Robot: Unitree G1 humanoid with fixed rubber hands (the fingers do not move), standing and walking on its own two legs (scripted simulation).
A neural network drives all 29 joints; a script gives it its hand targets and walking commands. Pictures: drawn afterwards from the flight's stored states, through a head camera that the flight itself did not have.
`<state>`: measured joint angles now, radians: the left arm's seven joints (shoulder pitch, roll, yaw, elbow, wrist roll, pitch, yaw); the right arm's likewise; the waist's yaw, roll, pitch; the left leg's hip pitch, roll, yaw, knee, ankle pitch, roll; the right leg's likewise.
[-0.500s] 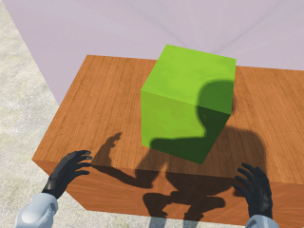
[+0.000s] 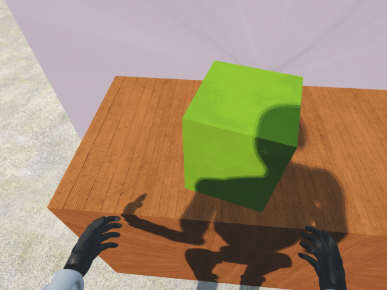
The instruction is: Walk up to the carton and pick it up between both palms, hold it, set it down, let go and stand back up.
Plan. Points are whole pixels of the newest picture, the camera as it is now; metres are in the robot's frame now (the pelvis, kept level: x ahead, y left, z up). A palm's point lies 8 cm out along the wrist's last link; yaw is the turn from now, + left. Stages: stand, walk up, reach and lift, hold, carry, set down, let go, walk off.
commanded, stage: set down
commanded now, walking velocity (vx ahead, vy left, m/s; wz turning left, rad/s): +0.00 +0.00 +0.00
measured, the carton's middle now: (238, 137) +0.43 -0.07 +0.05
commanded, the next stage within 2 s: let go in 1.06 s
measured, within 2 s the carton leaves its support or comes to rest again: neither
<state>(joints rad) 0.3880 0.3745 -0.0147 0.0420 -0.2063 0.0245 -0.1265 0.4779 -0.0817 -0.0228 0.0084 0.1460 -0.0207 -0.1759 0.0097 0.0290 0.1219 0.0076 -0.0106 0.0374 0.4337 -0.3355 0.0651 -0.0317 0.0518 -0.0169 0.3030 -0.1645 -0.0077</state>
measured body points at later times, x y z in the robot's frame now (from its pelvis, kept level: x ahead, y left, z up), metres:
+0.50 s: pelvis -0.02 -0.04 +0.00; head -0.03 -0.04 +0.45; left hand +0.16 +0.20 -0.06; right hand +0.15 -0.24 -0.05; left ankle -0.05 +0.06 -0.74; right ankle +0.01 -0.13 -0.74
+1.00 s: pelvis -0.01 -0.06 +0.00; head +0.00 -0.05 +0.45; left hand +0.15 +0.19 -0.08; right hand +0.15 -0.27 -0.08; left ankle -0.05 +0.06 -0.74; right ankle +0.01 -0.13 -0.74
